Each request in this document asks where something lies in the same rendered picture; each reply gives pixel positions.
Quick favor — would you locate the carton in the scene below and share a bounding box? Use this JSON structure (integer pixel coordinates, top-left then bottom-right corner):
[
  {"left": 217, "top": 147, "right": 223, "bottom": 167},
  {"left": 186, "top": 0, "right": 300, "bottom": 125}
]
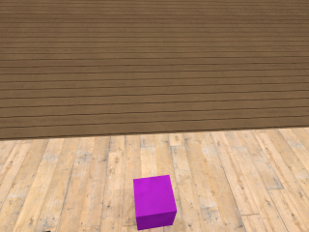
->
[{"left": 133, "top": 175, "right": 177, "bottom": 231}]

